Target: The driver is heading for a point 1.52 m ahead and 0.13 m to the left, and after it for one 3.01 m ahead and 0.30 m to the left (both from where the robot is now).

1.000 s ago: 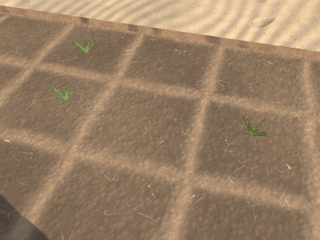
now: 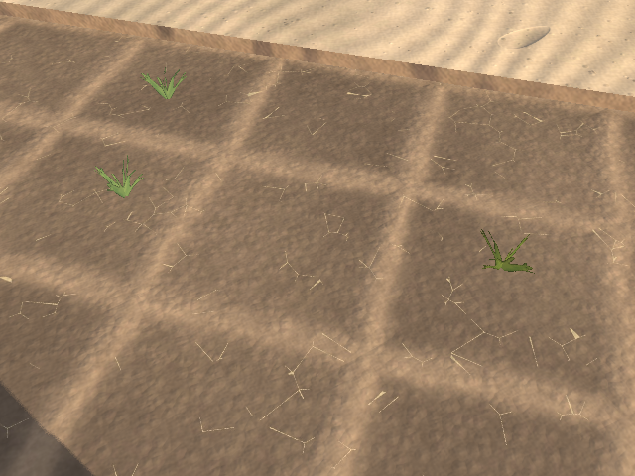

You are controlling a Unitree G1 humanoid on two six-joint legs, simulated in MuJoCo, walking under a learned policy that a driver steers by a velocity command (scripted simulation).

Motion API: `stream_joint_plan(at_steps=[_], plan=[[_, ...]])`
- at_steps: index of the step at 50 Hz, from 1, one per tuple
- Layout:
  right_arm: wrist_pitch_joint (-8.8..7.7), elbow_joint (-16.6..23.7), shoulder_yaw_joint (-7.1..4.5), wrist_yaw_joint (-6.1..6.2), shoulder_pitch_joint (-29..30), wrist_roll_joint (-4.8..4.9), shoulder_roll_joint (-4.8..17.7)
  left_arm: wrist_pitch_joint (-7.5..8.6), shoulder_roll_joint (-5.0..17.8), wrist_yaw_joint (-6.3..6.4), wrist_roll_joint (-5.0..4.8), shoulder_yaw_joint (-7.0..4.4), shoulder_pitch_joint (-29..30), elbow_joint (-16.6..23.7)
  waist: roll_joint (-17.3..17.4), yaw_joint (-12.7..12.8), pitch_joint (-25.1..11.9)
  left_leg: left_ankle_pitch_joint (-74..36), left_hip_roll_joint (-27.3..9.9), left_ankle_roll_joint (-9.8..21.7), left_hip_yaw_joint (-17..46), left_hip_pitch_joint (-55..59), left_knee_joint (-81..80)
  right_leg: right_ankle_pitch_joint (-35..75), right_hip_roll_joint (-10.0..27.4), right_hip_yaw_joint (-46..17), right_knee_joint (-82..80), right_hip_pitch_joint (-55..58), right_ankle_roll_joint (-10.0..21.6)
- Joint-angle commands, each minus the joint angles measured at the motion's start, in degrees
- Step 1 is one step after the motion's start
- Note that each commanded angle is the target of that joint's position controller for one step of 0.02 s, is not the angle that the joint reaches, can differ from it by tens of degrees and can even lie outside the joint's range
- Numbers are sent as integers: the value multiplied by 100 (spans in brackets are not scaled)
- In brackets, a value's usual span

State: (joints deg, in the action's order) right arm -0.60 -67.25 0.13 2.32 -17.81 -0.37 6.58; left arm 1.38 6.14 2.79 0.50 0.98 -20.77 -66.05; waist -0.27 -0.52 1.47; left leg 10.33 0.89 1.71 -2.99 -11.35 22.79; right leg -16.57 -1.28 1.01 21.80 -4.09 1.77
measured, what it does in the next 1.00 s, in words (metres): walks ahead: left foot, then right foot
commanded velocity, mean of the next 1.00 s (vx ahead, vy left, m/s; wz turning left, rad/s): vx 0.30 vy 0.00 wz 0.00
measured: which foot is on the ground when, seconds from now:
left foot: down 0.00-0.26, up 0.28-0.46, down 0.48-0.98, up 1.00-1.00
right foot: down 0.00-0.50, up 0.52-0.96, down 0.98-1.00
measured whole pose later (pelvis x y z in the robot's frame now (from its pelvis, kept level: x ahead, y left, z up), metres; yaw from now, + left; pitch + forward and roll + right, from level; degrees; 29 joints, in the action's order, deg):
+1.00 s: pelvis +0.34 +0.04 -0.03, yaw +0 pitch +1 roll +0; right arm -5.5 -64.5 -0.9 0.9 -29.4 -0.5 8.0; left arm 4.6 9.4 -0.7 2.1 -2.8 -1.1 -52.0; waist 0.2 -1.7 4.4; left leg 27.9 1.7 3.8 -4.0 3.6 36.2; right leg -6.5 -2.2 7.9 31.9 -26.8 8.7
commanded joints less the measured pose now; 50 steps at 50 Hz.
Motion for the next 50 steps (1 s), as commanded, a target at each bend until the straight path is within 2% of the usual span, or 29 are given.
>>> stream_joint_plan(at_steps=[1, 8, 9, 11, 13, 14, 15, 17, 19, 21, 22, 23, 24, 25, 26, 27, 28, 29, 31, 33, 36, 39, 43, 45, 46, 47, 48, 49, 50], plan=[[-13, 6, -47, 12, -452, 1, 372, 13, 347, 11, 0, -44, -565, -11, -5, 0, 393, -701, -634, 103, 662, 257, -303, 899, 656, -543, -465, -649, 150], [-11, -7, -46, 16, -472, 2, 359, 18, 336, 13, 0, -42, -591, -16, -7, 2, 402, -740, -636, 98, 654, 270, -283, 960, 659, -543, -467, -622, 153], [-5, -19, -41, 12, -499, -2, 340, 16, 325, 10, 10, -41, -653, -33, -10, 15, 297, -345, -578, 107, 623, 300, -292, 527, 615, -536, -528, -581, 176], [27, 44, -95, -9, -436, -13, 432, -15, 497, -1, 29, -128, -738, -26, -145, 56, 424, 904, -301, 187, 432, 42, 18, -907, 503, -606, -550, -700, 342], [40, 206, -130, -76, -248, -69, 409, -59, 695, -28, 31, -229, -918, 19, -513, 203, 878, 1935, -8, 238, 156, -845, 670, -2561, 823, -1254, -908, -794, 673], [15, 352, -113, -120, -32, -109, 300, -62, 800, -32, 14, -281, -1160, -17, -731, 331, 1125, 1861, 102, 215, -72, -1388, 1188, -3117, 1233, -1805, -1271, -665, 897], [-33, 509, -93, -159, 168, -180, 213, -51, 890, -32, 16, -330, -1228, -34, -867, 382, 1385, 1535, -20, 217, -223, -1761, 1606, -3213, 1655, -2246, -1484, -617, 1117], [-156, 781, -148, -222, 464, -174, 370, 26, 898, -50, 88, -370, -1251, -13, -738, 404, 1467, 1476, -300, 261, -54, -2321, 2165, -2539, 1958, -2520, -1581, -351, 1337], [-276, 963, -215, -287, 556, -126, 498, 129, 934, -72, 123, -404, -1168, 36, -582, 327, 1310, 1495, -436, 275, 58, -2549, 2135, -1613, 1920, -2242, -1431, 101, 1307], [-356, 1068, -262, -339, 505, -50, 506, 209, 961, -87, 90, -423, -974, 108, -545, 170, 1117, 1191, -345, 276, -61, -1909, 1599, -843, 1704, -1753, -1218, -33, 1137], [-373, 1016, -278, -357, 216, -25, 446, 230, 992, -96, 54, -432, -780, 159, -522, -45, 1005, 830, -205, 284, -226, -1156, 1185, -549, 1536, -1427, -1001, -422, 1021], [-378, 826, -310, -358, -358, 2, 395, 246, 1001, -113, 18, -433, -551, 227, -418, -342, 846, 541, 46, 288, -421, -24, 749, -226, 1280, -1053, -621, -1049, 875], [-389, 547, -411, -319, -1136, 5, 534, 296, 943, -143, 32, -406, -474, 278, -96, -653, 529, 524, 184, 305, -328, 1250, 519, 464, 951, -666, 197, -1655, 716], [-429, 413, -560, -231, -2001, -86, 1036, 353, 653, -205, 12, -310, -290, 469, 1083, -1047, 158, 1751, -1062, 578, 1478, 2122, -529, 368, 279, 129, 2110, -2454, 392], [-353, 183, -655, -227, -2652, -68, 1460, 376, 530, -261, 44, -307, -388, 682, 2119, -983, -133, 2532, -2161, 1097, 3830, 2493, -1465, -1325, -300, 338, 3817, -3411, 277], [-283, 343, -543, -202, -1894, -85, 1122, 337, 737, -295, 185, -360, -63, 746, 970, -541, 371, 2927, -2181, 1062, 3715, 1788, -1488, -1077, 185, -157, 4609, -3670, 404], [-301, 596, -494, -220, -1204, -90, 1013, 356, 610, -356, 168, -339, 113, 808, 367, -314, 671, 2493, -2058, 1004, 3200, 1196, -1485, -429, 415, -259, 4696, -3657, 454], [-341, 725, -456, -232, -818, -93, 960, 386, 515, -395, 108, -329, 96, 787, 112, -108, 673, 1745, -1833, 926, 2628, 885, -1564, 29, 564, -280, 4519, -3431, 444], [-448, 721, -340, -214, -728, -61, 726, 312, 519, -430, 151, -367, -26, 756, 175, 99, 548, 617, -1473, 794, 1806, 735, -1607, 321, 664, -173, 4208, -3130, 335], [-524, 584, -284, -174, -1030, -36, 679, 216, 585, -452, 144, -411, 64, 800, 299, 143, 499, -513, -1326, 775, 1314, 952, -1545, 464, 598, 19, 4059, -3277, 248], [-556, 463, -228, -158, -1405, -42, 711, 141, 581, -472, 137, -417, 811, 1072, 381, 48, 576, -1773, -1237, 799, 868, 1124, -1488, 757, 559, 250, 3642, -3722, 138], [-574, 466, -167, -159, -1464, -51, 664, 141, 517, -489, 90, -363, 1757, 1440, 436, -75, 744, -2428, -1085, 786, 545, 976, -1520, 1168, 426, 477, 2562, -3617, 88], [-614, 407, -175, -115, -1582, -47, 790, 159, 560, -480, 33, -327, 2321, 1679, 575, -132, 763, -3232, -1161, 759, 347, 1127, -1459, 1458, 187, 708, 1409, -2908, 290], [-634, 410, -199, -100, -1447, -59, 893, 190, 701, -427, 37, -382, 2112, 1673, 582, 59, 574, -4435, -1248, 726, 241, 1430, -1018, 1279, 9, 739, 1197, -2422, 516], [-634, 418, -225, -85, -1357, -70, 975, 216, 796, -386, 44, -433, 1761, 1582, 619, 233, 347, -5177, -1270, 694, 183, 1597, -540, 1067, -134, 757, 1177, -2036, 634], [-609, 425, -252, -74, -1279, -96, 1049, 252, 918, -343, 42, -507, 1091, 1372, 621, 514, -16, -5603, -1258, 660, 137, 1704, 263, 886, -271, 729, 1090, -1440, 748], [-571, 449, -272, -80, -1166, -72, 1105, 293, 1022, -299, 68, -589, 196, 1067, 528, 896, -449, -5252, -1137, 595, 42, 1438, 1369, 1072, -290, 687, 662, -425, 855], [-557, 545, -236, -117, -1206, -28, 964, 322, 1378, -245, 209, -711, -653, 864, 201, 1158, -973, -3541, -904, 555, -71, 411, 2923, 332, 597, -265, 517, 873, 1074], [-530, 662, -122, -205, -1915, 143, 207, 314, 1897, -266, 328, -834, -936, 884, -1029, 713, -1680, 1262, 169, 357, -162, -1617, 5354, -226, 2454, -3306, 75, 2378, 1941]])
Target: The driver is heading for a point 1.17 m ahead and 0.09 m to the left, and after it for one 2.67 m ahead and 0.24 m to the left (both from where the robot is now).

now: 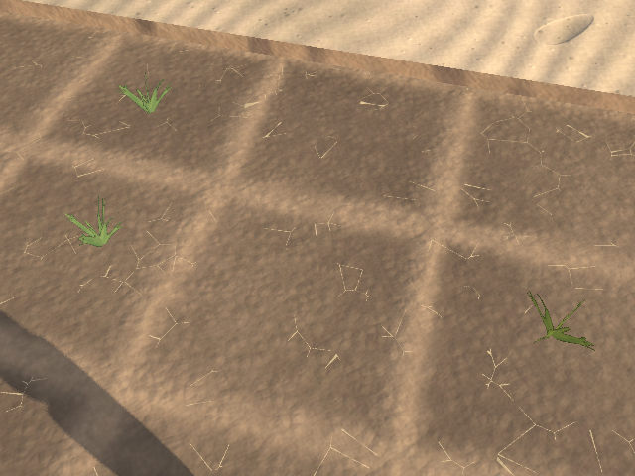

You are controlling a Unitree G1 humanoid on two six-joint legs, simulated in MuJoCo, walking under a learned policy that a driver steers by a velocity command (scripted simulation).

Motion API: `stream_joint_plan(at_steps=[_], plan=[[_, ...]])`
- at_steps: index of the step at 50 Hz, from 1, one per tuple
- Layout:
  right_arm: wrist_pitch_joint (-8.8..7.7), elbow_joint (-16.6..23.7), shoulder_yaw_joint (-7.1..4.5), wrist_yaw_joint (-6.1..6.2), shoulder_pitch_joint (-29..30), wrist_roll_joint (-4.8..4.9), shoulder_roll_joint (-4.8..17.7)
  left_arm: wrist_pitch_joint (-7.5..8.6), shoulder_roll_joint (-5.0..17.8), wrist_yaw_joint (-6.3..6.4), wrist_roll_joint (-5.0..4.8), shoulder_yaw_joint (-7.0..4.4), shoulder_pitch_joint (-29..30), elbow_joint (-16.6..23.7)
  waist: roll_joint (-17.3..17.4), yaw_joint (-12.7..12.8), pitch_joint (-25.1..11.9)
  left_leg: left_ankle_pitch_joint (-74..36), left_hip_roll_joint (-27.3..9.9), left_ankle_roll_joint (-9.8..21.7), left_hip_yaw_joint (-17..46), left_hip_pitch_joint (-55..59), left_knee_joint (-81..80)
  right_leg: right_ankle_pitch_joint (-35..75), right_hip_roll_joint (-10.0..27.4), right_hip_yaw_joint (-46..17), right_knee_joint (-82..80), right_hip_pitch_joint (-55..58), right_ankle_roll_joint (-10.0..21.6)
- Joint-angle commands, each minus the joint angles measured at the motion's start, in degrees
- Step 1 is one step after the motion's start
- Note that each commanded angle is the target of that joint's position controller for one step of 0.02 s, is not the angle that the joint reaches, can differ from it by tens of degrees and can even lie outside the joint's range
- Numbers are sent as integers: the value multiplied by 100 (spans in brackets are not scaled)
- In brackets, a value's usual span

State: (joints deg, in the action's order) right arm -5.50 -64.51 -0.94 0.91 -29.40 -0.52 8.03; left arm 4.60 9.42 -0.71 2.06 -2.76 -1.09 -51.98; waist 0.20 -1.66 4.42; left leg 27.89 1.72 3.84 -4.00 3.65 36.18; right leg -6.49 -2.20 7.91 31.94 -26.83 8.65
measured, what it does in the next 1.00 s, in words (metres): walks ahead: left foot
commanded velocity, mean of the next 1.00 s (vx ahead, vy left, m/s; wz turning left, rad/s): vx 0.50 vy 0.00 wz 0.00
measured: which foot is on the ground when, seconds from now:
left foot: up 0.00-0.52, down 0.54-1.00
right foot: down 0.00-0.54, up 0.56-1.00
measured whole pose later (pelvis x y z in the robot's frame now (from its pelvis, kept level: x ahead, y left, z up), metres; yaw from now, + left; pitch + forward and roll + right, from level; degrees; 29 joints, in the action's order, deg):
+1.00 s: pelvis +0.56 +0.02 +0.02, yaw -1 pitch +1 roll +1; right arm -5.9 -61.4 -1.8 0.3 -27.6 -1.1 9.0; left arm 2.4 10.3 -1.9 1.3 -2.0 -1.5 -51.0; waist -1.9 -3.9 2.8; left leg 16.4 4.4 3.8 -5.2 5.7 9.7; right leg -2.0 4.2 4.0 36.0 -33.7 3.0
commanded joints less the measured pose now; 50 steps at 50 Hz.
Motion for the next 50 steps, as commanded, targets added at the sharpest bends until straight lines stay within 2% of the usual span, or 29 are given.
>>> stream_joint_plan(at_steps=[1, 2, 3, 4, 5, 7, 9, 11, 13, 16, 20, 22, 24, 25, 26, 27, 28, 29, 30, 31, 32, 33, 34, 36, 37, 39, 44, 48, 50], plan=[[-16, 422, -164, -80, -365, 83, 627, -90, 1394, 22, -82, -441, -2439, -499, -552, 797, -1915, -162, 145, 231, 677, -3806, 4643, -2151, 2484, -5000, -1820, 4274, 1345], [-21, 679, -202, -86, 310, 22, 744, -77, 1064, 12, -157, -338, -1720, -384, -352, 548, -880, -733, -254, 281, 694, -4164, 4433, -2367, 2321, -3995, -1994, 3372, 1078], [-50, 757, -205, -100, 640, -18, 712, -16, 696, -14, -150, -239, -1415, -353, 19, 437, -452, -1115, -451, 288, 686, -3965, 4049, -1685, 2089, -3362, -2197, 2594, 877], [-13, 727, -213, -106, 655, -65, 593, 42, 490, 2, -118, -172, -1384, -422, 110, 234, -246, -1246, -595, 260, 693, -3641, 3720, -995, 1839, -2807, -2277, 2078, 677], [69, 701, -200, -133, 513, -144, 464, 86, 317, 40, -122, -104, -1487, -533, 37, 52, -196, -1264, -685, 188, 692, -3292, 3440, -495, 1619, -2354, -2336, 1691, 527], [192, 702, -190, -182, 458, -178, 310, 178, 372, 80, -121, -76, -1802, -672, -68, -62, -175, -1286, -714, 81, 585, -3149, 3101, 255, 1456, -1901, -2379, 1536, 468], [278, 861, -204, -215, 848, -184, 371, 218, 571, 86, -130, -91, -2022, -731, -157, -77, -42, -1535, -797, -13, 453, -3493, 2736, 500, 1363, -1588, -2499, 1555, 444], [315, 1084, -212, -243, 1461, -172, 472, 212, 634, 76, -140, -79, -2235, -746, -202, 38, 106, -1980, -876, -113, 327, -3947, 2243, 646, 1285, -1415, -2627, 1722, 390], [314, 1274, -203, -261, 2013, -127, 510, 198, 607, 67, -149, -47, -2454, -763, -233, 175, 180, -2394, -867, -190, 204, -4162, 1608, 1057, 1185, -1233, -2640, 1933, 294], [290, 1476, -147, -277, 2648, -68, 433, 203, 601, 78, -156, -13, -2792, -824, -327, 368, 180, -2842, -700, -217, -11, -4055, 673, 1722, 1097, -992, -2546, 2265, 144], [245, 1674, -125, -269, 3234, -55, 467, 189, 631, 130, -108, 4, -3165, -953, -418, 551, 215, -2815, -500, -72, -158, -4101, -30, 2329, 1265, -925, -2305, 3068, 181], [201, 1752, -143, -258, 3318, -59, 528, 175, 692, 165, -66, -9, -3149, -984, -445, 491, 226, -2491, -418, 74, -162, -4014, -274, 2829, 1412, -912, -2068, 3423, 227], [151, 1667, -202, -211, 2908, -68, 636, 170, 802, 198, -52, -35, -2936, -963, -515, 217, 13, -2006, -154, 282, -263, -3300, -494, 4202, 1463, -794, -1474, 3531, 145], [120, 1488, -264, -167, 2333, -76, 739, 156, 869, 204, -43, -55, -2856, -963, -541, -30, -286, -1845, 30, 397, -304, -2653, -621, 4798, 1433, -744, -825, 3541, 85], [71, 1162, -345, -118, 1373, -111, 851, 128, 890, 195, -75, -59, -2718, -936, -411, -447, -760, -2155, 108, 533, -326, -1523, -1015, 4627, 1262, -588, 225, 3233, -19], [27, 923, -467, -57, 374, -259, 1217, 134, 757, 174, -143, -10, -2654, -793, -119, -797, -1383, -1857, -782, 797, 602, 12, -1036, 2974, 1043, -468, 1714, 2068, -106], [44, 872, -631, -68, -101, -343, 1823, 121, 142, 93, -406, 100, -3353, -671, 1244, -542, -2195, -1479, -2616, 1712, 3545, 1754, -1463, -1147, -51, -194, 4144, -125, -393], [140, 902, -591, -130, 373, -104, 1558, 108, 711, 105, -250, -57, -2968, -704, 515, -438, -2032, -1133, -2484, 1647, 4192, 1344, -2033, -2006, -44, -1036, 4717, -726, -301], [137, 1010, -499, -150, 1062, -34, 1284, 118, 717, 94, -199, -79, -2422, -486, 360, -194, -1065, -1111, -2299, 1431, 3185, 463, -2165, -1533, 287, -1088, 4567, -1013, -270], [88, 1034, -403, -175, 1356, -52, 923, 143, 652, 78, -174, -71, -2126, -425, 57, -80, -633, -1601, -2058, 1255, 2610, -235, -2385, -1183, 478, -1082, 4232, -886, -272], [46, 968, -338, -158, 1403, -60, 722, 97, 565, 63, -111, -87, -2067, -436, 52, 91, -372, -2008, -1797, 1041, 2112, -728, -2509, -1041, 616, -1068, 3900, -653, -292], [14, 866, -270, -126, 1364, -43, 532, 10, 443, 29, -27, -73, -2181, -450, 153, 267, -292, -2258, -1564, 869, 1707, -1103, -2624, -962, 710, -1054, 3619, -352, -351], [-28, 793, -252, -107, 1219, -44, 529, -63, 328, -7, 3, -64, -2266, -481, 214, 328, -295, -2502, -1490, 828, 1519, -1227, -2671, -928, 713, -1006, 3467, -194, -401], [-98, 681, -271, -86, 934, -16, 708, -156, 294, -60, 27, -67, -2113, -409, 225, 394, -222, -2940, -1393, 844, 1243, -1284, -2768, -793, 747, -875, 3232, -326, -500], [-110, 660, -284, -84, 846, -15, 808, -189, 320, -78, 29, -69, -1885, -321, 236, 389, -151, -2953, -1364, 849, 1139, -1278, -2852, -619, 795, -820, 3072, -518, -551], [-107, 630, -274, -90, 643, -13, 852, -222, 396, -101, 14, -69, -1309, -113, 257, 288, 9, -3016, -1297, 830, 989, -1174, -2991, -196, 886, -714, 2618, -927, -650], [-99, 543, -221, -92, 142, -9, 834, -200, 344, -122, -75, 12, -158, 279, 336, -6, 133, -3741, -1135, 686, 617, -757, -2982, 601, 758, -423, 1095, -996, -733], [-80, 416, -217, -47, -202, -54, 873, -154, 395, -109, -89, 32, 391, 483, 409, -167, 197, -4176, -1313, 723, 550, -48, -2772, 575, 592, -309, 404, -995, -578], [-61, 380, -236, -10, -192, -87, 931, -113, 463, -101, -84, 10, 455, 559, 420, -109, 219, -4621, -1458, 716, 540, 274, -2546, 243, 522, -309, 169, -899, -432]])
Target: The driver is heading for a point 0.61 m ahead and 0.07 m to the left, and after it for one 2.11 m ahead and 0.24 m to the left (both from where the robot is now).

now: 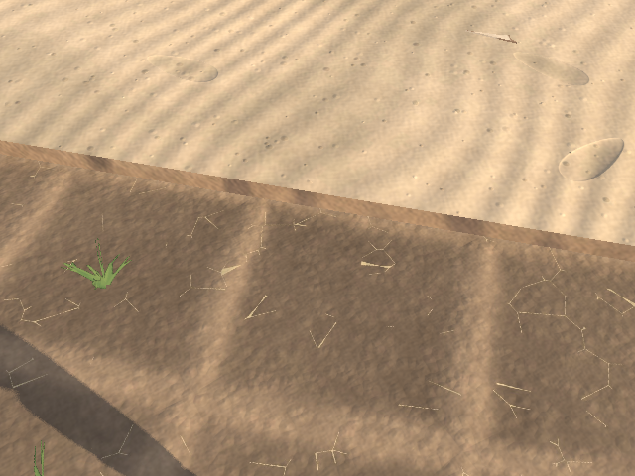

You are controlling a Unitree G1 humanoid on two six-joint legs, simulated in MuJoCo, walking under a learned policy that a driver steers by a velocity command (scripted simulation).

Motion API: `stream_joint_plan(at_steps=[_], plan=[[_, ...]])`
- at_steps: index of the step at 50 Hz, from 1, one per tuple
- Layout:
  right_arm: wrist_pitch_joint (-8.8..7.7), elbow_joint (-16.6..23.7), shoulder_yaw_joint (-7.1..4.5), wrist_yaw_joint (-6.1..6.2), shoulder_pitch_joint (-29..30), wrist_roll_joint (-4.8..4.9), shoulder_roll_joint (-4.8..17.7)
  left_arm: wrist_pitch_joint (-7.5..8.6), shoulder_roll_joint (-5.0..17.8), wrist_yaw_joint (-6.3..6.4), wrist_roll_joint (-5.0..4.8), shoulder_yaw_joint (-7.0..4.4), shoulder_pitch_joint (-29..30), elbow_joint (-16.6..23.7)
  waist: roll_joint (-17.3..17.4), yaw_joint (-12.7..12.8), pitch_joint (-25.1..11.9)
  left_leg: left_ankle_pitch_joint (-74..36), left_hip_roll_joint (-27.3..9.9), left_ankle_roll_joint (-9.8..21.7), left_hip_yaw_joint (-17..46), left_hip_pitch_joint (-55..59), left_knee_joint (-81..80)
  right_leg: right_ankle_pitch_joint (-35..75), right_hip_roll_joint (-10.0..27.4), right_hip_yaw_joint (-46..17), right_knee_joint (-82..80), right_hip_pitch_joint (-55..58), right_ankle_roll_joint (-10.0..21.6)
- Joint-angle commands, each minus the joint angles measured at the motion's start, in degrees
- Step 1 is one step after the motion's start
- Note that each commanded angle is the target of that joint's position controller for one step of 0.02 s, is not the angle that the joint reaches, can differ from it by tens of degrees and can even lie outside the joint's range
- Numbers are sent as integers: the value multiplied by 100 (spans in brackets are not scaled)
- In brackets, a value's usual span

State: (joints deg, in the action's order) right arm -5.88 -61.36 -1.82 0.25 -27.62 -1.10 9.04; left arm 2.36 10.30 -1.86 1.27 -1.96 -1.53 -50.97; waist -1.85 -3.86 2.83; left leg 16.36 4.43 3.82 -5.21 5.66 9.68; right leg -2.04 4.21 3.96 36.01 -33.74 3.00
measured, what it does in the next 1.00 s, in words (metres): walks ahead, turning left: right foot, then left foot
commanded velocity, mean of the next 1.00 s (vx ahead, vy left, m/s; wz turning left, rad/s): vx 0.43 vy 0.00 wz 0.29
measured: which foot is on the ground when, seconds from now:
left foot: down 0.00-0.10, up 0.12-0.64, down 0.66-1.00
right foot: up 0.00-0.06, down 0.08-0.68, up 0.70-1.00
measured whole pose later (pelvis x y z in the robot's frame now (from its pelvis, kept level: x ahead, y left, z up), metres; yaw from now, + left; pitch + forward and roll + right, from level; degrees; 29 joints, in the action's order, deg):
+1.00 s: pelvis +0.49 +0.03 +0.00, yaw +21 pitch +1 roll +0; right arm -1.5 -51.7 -4.2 0.4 -17.3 -0.2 14.7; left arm 0.5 14.0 0.8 1.7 -2.6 -5.3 -45.7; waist -2.1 -2.4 5.0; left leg 10.6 8.7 7.5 3.7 -10.3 20.7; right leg -12.8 5.0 -2.8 55.5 -37.7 -2.9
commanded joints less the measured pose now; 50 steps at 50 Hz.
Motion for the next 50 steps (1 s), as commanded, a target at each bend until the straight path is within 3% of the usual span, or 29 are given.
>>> stream_joint_plan(at_steps=[1, 3, 4, 5, 6, 7, 8, 9, 11, 13, 15, 17, 21, 27, 30, 32, 33, 34, 35, 36, 37, 38, 40, 41, 44, 50], plan=[[-14, 67, -159, 74, -285, -37, 867, 138, 408, 27, -2, -88, 385, 447, 638, 206, 327, -3974, -1761, 674, 604, 147, 323, -421, -210, 123, -367, 42, 227], [14, 75, -195, 92, -100, -47, 984, 203, 551, 96, 11, -185, -517, 177, 676, 621, -140, -5344, -1690, 537, 457, 139, 1410, -745, -568, 256, -657, 1217, 446], [41, 106, -187, 82, 8, -17, 970, 259, 681, 147, 62, -268, -1506, -163, 494, 1031, -653, -5117, -1464, 420, 264, -265, 2518, -464, -621, 259, -983, 2436, 590], [37, 291, -124, 61, 29, 48, 786, 302, 1131, 212, 215, -399, -2536, -372, 11, 1350, -1371, -3230, -1184, 307, 83, -1483, 4195, -802, 531, -979, -1007, 3972, 887], [49, 359, -40, -4, -697, 273, 229, 272, 1647, 178, 246, -522, -2730, -400, -1296, 975, -1973, 1181, -38, 80, -18, -3526, 6305, -1113, 2120, -3872, -1707, 5307, 1705], [74, 337, -181, 8, -280, 115, 779, 185, 1399, 133, 7, -487, -2246, -334, -401, 891, -1658, 1118, -287, 185, 822, -4001, 6713, -1535, 1847, -4056, -2049, 4819, 1569], [56, 511, -200, -13, 255, 80, 779, 191, 1037, 117, -46, -377, -1632, -243, -183, 690, -798, 579, -560, 208, 811, -4216, 6567, -1489, 1661, -3107, -2150, 3993, 1367], [31, 556, -182, -27, 508, 61, 684, 236, 718, 94, -30, -289, -1372, -232, 83, 572, -394, 210, -751, 197, 794, -4056, 6241, -905, 1396, -2509, -2370, 3318, 1196], [160, 511, -177, -81, 429, -81, 512, 305, 400, 145, -48, -183, -1339, -369, -65, 260, -182, -28, -965, 98, 757, -3539, 5709, -267, 935, -1671, -2600, 2597, 878], [275, 514, -177, -142, 420, -112, 415, 387, 461, 173, -59, -174, -1678, -521, -89, 184, -191, -121, -967, 1, 644, -3446, 5506, 282, 832, -1372, -2688, 2504, 881], [356, 620, -181, -180, 740, -107, 426, 427, 655, 189, -67, -206, -1864, -584, -75, 163, -57, -412, -1028, -83, 569, -3791, 5270, 320, 791, -1084, -2854, 2539, 873], [401, 775, -179, -203, 1236, -67, 477, 435, 685, 199, -44, -202, -2074, -620, -85, 274, 122, -829, -1075, -130, 590, -4219, 4947, 278, 760, -830, -3010, 2645, 778], [384, 1035, -141, -227, 1995, 0, 466, 450, 612, 225, -41, -148, -2366, -670, -112, 438, 295, -1548, -919, -129, 567, -4479, 3966, 758, 660, -259, -3059, 2927, 531], [333, 1413, -41, -266, 2882, -39, 385, 446, 655, 343, -10, -124, -2816, -842, -139, 672, 441, -1586, -709, 122, -57, -4323, 2707, 2034, 867, 366, -2729, 3819, 442], [316, 1412, -105, -240, 2584, -61, 503, 394, 858, 422, 3, -164, -2677, -833, -318, 435, 154, -847, -322, 435, -380, -3702, 2478, 4250, 988, 647, -1822, 4252, 385], [295, 1167, -226, -202, 1679, -81, 705, 305, 1019, 435, 32, -215, -2523, -774, -438, 52, -393, -368, 54, 723, -509, -2729, 2316, 5122, 1023, 786, -360, 4260, 384], [259, 935, -329, -184, 899, -135, 884, 267, 1075, 413, -1, -231, -2410, -692, -316, -318, -791, -550, 94, 919, -310, -1633, 1852, 4437, 943, 880, 850, 3716, 295], [255, 817, -504, -120, 134, -212, 1392, 283, 963, 370, -42, -198, -2272, -455, 230, -657, -1350, -136, -991, 1315, 1140, -272, 1650, 2359, 722, 936, 2694, 2418, 149], [329, 985, -619, -105, 490, -108, 1820, 336, 562, 259, -173, -172, -2363, -79, 1687, -164, -1707, -1168, -2535, 2282, 4431, 1111, 945, -2758, -788, 522, 4903, -30, -204], [379, 996, -599, -105, 626, 51, 1777, 382, 920, 250, -91, -216, -1812, 53, 488, -187, -1447, -2319, -2445, 2209, 4021, 818, 866, -2427, -431, -548, 5012, -567, -132], [364, 1037, -534, -67, 965, 68, 1551, 435, 799, 251, -150, -181, -1559, 178, 275, -22, -911, -3426, -2361, 2040, 3186, 180, 923, -2010, -192, -587, 4719, -602, -151], [343, 1043, -454, -63, 1164, 67, 1246, 436, 759, 282, -138, -182, -1651, 123, -175, 236, -454, -4364, -2090, 1752, 2591, -576, 864, -1864, -33, -558, 4198, -296, -203], [300, 1105, -360, -21, 1411, 122, 1010, 200, 704, 299, 66, -191, -1753, 146, -55, 528, -316, -4724, -1552, 1393, 1857, -1355, 773, -1861, 80, -569, 3516, 267, -346], [266, 1109, -349, -24, 1355, 128, 1041, 78, 668, 294, 104, -196, -1783, 187, 41, 582, -366, -5016, -1441, 1334, 1749, -1472, 788, -1869, 48, -543, 3285, 389, -417], [256, 1137, -413, -19, 1134, 83, 1364, -100, 629, 276, 81, -176, -1614, 359, 275, 593, -538, -5717, -1179, 1174, 1531, -1492, 923, -1504, -49, -403, 2714, 283, -568], [442, 1264, -401, 70, 700, 90, 1389, -218, 820, 276, 23, -149, -691, 785, 601, 237, -658, -5317, -1073, 661, 1777, -902, 1148, -800, -69, -446, 1811, -234, -605]])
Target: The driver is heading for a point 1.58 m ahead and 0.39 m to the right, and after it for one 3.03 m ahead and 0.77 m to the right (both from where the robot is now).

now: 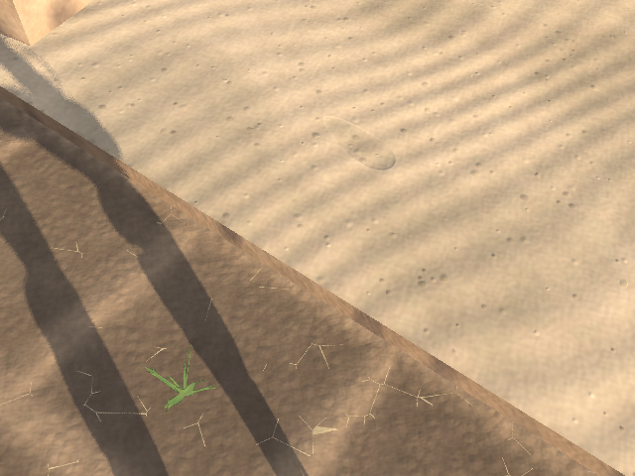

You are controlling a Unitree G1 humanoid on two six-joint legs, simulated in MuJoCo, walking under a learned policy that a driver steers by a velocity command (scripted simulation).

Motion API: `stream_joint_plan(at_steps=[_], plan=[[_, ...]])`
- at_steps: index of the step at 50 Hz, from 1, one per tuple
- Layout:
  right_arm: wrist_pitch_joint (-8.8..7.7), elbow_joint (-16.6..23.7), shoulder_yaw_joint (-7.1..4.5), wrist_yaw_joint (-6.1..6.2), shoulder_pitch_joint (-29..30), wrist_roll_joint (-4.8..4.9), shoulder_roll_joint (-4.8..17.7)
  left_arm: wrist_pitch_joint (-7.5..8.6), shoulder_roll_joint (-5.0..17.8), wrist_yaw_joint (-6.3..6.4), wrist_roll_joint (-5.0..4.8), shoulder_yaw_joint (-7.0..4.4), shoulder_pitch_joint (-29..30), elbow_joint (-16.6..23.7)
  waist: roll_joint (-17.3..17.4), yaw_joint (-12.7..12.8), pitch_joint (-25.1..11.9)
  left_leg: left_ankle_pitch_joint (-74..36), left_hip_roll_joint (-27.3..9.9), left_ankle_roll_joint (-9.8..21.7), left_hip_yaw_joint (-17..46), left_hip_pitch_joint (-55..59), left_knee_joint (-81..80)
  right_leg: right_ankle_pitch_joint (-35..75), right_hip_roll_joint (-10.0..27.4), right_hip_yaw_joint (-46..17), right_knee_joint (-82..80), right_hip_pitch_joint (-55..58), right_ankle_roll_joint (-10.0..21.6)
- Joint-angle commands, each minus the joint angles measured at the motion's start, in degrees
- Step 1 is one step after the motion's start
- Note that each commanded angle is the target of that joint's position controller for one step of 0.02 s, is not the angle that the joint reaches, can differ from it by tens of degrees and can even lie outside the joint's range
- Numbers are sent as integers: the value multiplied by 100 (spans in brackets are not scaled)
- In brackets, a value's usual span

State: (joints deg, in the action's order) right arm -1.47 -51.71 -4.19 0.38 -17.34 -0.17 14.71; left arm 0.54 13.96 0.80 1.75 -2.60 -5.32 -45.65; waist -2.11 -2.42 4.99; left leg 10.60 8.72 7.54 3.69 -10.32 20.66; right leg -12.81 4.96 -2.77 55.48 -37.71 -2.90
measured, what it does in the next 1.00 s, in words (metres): steps on the spot, turning right: right foot, then left foot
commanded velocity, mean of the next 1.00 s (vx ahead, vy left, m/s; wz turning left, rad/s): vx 0.03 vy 0.00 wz -0.32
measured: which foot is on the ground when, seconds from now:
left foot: down 0.00-0.24, up 0.26-0.64, down 0.66-1.00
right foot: up 0.00-0.20, down 0.22-0.66, up 0.68-1.00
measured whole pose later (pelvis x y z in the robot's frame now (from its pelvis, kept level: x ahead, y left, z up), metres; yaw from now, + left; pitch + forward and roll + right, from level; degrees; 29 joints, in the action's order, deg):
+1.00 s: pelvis +0.07 -0.01 +0.00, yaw -25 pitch +0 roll -1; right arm 0.0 -44.2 -1.8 1.4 -13.6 -1.5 14.9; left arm -4.8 17.1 -2.3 0.5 -3.9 -9.5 -44.7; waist -1.2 -1.5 3.2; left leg 14.6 -1.9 1.8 -5.0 -10.6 24.9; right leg -26.4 -1.9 -1.8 47.3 -19.9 -1.9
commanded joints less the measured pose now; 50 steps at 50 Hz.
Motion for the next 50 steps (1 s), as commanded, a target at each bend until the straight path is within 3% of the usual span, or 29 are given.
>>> stream_joint_plan(at_steps=[1, 6, 8, 10, 11, 12, 13, 14, 16, 17, 19, 22, 27, 30, 32, 33, 34, 35, 36, 37, 38, 40, 44, 50], plan=[[12, 302, -143, 74, -361, -20, 780, -41, 449, 8, -36, -68, -263, 263, 641, 64, -859, -4702, -1545, 254, 876, 841, 45, 348, -136, 232, -314, 135, 22], [3, 227, 46, 136, -343, -152, 467, 9, 354, -7, -74, 35, -224, 174, 673, -14, -711, -4720, -1691, 215, 643, 992, 69, 259, -238, 332, -1403, 931, 308], [-4, 206, 73, 149, -196, -173, 542, 36, 410, 18, -102, 31, -409, 70, 692, 62, -623, -4752, -1777, 212, 615, 862, 258, -40, -400, 384, -1898, 1544, 482], [2, 211, 29, 201, 16, -68, 766, 101, 529, 47, -82, -17, -884, -77, 547, 376, -584, -4655, -1687, 71, 529, 813, 928, 443, -529, 387, -2956, 2260, 690], [-23, 278, 18, 225, -18, -35, 831, 174, 789, 62, -57, -80, -1151, -124, 192, 450, -819, -3807, -1424, -125, 398, 534, 1513, 2257, -132, -186, -3208, 2947, 846], [-28, 423, 25, 237, -273, -60, 737, 199, 1299, 54, -58, -187, -1350, -50, -659, 280, -1154, -1065, -740, -350, -17, -206, 2730, 5089, 1028, -1518, -2966, 3661, 1463], [113, 358, 53, 225, -423, -61, 543, 123, 1121, -3, -181, -140, -1296, -45, -1153, 274, -1503, 2559, -134, -514, -298, -866, 3583, 5780, 1796, -2543, -3244, 3727, 2374], [201, 350, 60, 207, -237, -158, 599, 80, 972, -68, -212, -115, -1259, -53, -576, 217, -1224, 2736, -300, -555, -24, -1124, 4130, 4543, 1643, -2630, -3523, 3358, 2419], [287, 416, 40, 156, 181, -148, 584, -48, 921, -54, -145, -157, -785, 48, -203, 115, -536, 2049, -550, -675, 19, -1463, 4313, 2622, 969, -1945, -3850, 2613, 1977], [324, 480, 36, 129, 283, -136, 594, -95, 892, -26, -148, -171, -676, 90, -298, 81, -449, 1784, -634, -741, 1, -1455, 4133, 1977, 705, -1726, -3977, 2405, 1786], [358, 497, 69, 105, 268, -135, 504, -142, 870, -28, -124, -198, -678, 114, -416, 97, -662, 1510, -576, -864, -141, -1362, 3847, 1421, 361, -1524, -4016, 2413, 1611], [376, 601, 107, 138, 468, -91, 417, -169, 999, -40, -116, -287, -884, 89, -478, 248, -791, 1521, -567, -967, -165, -1424, 3208, 640, 310, -1743, -4071, 2574, 1604], [329, 768, 130, 187, 644, -31, 483, -254, 1103, -88, -57, -393, -851, 163, -624, 380, -834, 1426, -524, -917, -111, -1112, 2387, -173, 277, -2237, -4147, 2424, 1514], [248, 765, 139, 219, 328, 25, 507, -315, 1121, -142, -59, -433, -639, 233, -700, 268, -846, 1371, -388, -754, -124, -492, 1536, -192, 181, -2488, -4131, 2176, 1307], [179, 661, 127, 276, -183, 18, 521, -359, 1081, -145, -129, -436, -386, 302, -634, -30, -770, 764, -361, -573, -166, 363, 151, -597, -94, -2437, -3959, 1698, 923], [146, 684, 48, 337, -240, -46, 873, -343, 876, -132, -176, -382, -428, 376, -90, 13, -647, 1148, -1027, -406, 520, 683, -690, -1252, -504, -2089, -3472, 1214, 569], [154, 862, -97, 353, 8, -136, 1540, -303, 549, -127, -267, -317, -452, 556, 1376, 136, -608, 1972, -2610, 162, 2390, 754, -1320, -1694, -1421, -863, -1978, 360, 288], [174, 972, -100, 306, 565, -215, 1503, -267, 937, -78, -34, -399, -512, 429, 1145, 251, -287, 1333, -3120, 557, 2524, -208, -1297, -1746, -1263, -369, -653, 383, 235], [151, 1074, 21, 281, 759, -202, 1048, -267, 1075, -99, -2, -453, -612, 338, 729, 441, -288, 510, -2860, 576, 2044, -590, -1074, -1508, -1050, -426, 81, 820, 256], [130, 1122, 95, 260, 1021, -160, 782, -293, 1002, -136, -1, -454, -846, 220, 608, 638, -247, -110, -2454, 397, 1373, -664, -893, -1207, -1025, -361, 553, 927, 261], [109, 1190, 117, 254, 1139, -132, 728, -339, 956, -172, 12, -448, -1010, 152, 775, 702, -327, -561, -2173, 257, 907, -434, -752, -993, -1001, -273, 927, 852, 236], [99, 1221, 118, 247, 917, -128, 733, -404, 915, -262, -10, -407, -990, 146, 973, 523, -414, -1647, -2014, 274, 410, 71, -489, -966, -923, -55, 1154, 585, 113], [108, 1000, 22, 224, 36, -114, 931, -448, 768, -345, -66, -294, -347, 437, 1009, 4, -554, -2709, -2294, 477, 344, 1223, -146, -1179, -775, 43, 303, 288, -62], [119, 917, -42, 57, 184, -138, 1095, -452, 633, -266, -173, -153, -308, 511, 1343, 7, -696, -3086, -2321, 444, 99, 783, 197, -1474, -845, 451, -1431, 1722, 201]])
Keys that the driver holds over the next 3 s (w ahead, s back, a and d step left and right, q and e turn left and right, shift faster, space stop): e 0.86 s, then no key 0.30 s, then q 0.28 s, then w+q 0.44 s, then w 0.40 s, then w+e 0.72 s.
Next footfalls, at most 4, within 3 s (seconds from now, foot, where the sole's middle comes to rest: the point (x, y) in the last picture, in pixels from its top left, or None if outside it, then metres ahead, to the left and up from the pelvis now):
0.22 right None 0.17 -0.13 -0.78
0.66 left None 0.13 0.07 -0.78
1.10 right None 0.03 -0.12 -0.78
1.54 left None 0.09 0.07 -0.78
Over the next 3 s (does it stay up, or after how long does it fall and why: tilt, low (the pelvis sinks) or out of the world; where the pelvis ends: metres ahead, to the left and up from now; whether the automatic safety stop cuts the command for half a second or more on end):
stays up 0.73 -0.10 0.00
